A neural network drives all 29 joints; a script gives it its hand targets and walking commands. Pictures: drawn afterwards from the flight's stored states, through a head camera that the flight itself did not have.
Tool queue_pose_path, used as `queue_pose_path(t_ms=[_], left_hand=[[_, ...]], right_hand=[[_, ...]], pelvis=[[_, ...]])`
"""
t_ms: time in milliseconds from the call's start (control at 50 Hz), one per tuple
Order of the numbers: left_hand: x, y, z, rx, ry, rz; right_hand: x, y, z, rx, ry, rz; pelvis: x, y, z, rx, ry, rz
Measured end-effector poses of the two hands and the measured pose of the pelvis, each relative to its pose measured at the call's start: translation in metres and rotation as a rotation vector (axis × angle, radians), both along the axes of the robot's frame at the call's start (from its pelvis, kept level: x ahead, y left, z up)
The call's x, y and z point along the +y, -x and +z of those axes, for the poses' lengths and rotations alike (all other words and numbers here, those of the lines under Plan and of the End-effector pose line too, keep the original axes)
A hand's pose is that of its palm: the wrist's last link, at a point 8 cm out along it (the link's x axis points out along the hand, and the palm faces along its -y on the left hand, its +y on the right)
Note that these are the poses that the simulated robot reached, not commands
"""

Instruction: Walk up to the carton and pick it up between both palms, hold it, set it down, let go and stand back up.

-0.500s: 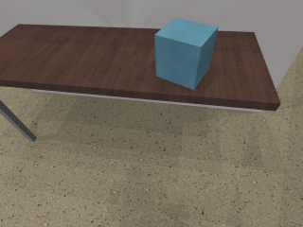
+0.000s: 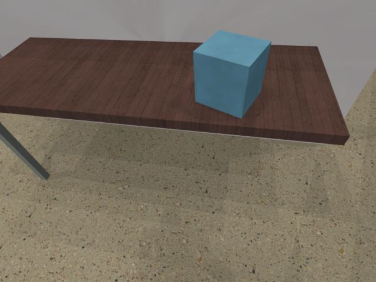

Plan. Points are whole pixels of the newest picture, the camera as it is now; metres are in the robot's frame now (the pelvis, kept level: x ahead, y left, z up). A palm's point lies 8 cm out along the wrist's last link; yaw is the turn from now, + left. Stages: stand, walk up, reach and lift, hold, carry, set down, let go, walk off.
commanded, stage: stand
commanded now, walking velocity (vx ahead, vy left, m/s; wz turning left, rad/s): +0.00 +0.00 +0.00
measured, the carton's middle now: (230, 73) +0.77 -0.10 +0.02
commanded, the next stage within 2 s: none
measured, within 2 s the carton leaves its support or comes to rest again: neither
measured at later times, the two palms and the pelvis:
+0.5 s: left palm out of the picture -0.02 +0.19 -0.15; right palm out of the picture -0.02 -0.21 -0.15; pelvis +0.01 +0.00 +0.00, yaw +0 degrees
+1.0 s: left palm out of the picture -0.01 +0.20 -0.14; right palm out of the picture -0.01 -0.20 -0.15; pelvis +0.02 +0.00 +0.00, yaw +0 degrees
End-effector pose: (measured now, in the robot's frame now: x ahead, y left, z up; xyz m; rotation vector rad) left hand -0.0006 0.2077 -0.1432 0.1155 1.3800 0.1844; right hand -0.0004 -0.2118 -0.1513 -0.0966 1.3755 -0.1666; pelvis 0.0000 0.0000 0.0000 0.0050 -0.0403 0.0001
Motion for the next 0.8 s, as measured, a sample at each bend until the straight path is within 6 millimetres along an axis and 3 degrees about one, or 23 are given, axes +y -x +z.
queue_pose_path(t_ms=[260,560,800], left_hand=[[-0.007,0.007,-0.001,0.032,0.018,0.001],[-0.015,0.019,-0.002,0.078,0.032,0.016],[-0.015,0.012,-0.001,0.077,0.030,0.012]], right_hand=[[0.011,0.015,-0.001,0.070,-0.032,-0.002],[0.006,0.016,0.000,0.088,-0.016,0.005],[0.013,0.016,0.000,0.094,-0.035,-0.005]], pelvis=[[-0.004,-0.004,0.002,-0.003,0.005,0.001],[-0.004,-0.007,0.002,0.003,0.007,0.005],[-0.004,-0.011,0.003,0.009,0.006,0.002]])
